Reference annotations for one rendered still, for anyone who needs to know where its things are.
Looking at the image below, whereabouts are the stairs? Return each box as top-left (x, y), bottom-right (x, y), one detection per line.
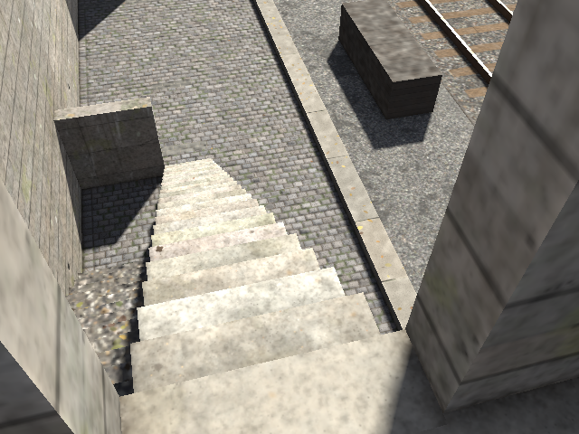
top-left (130, 158), bottom-right (381, 393)

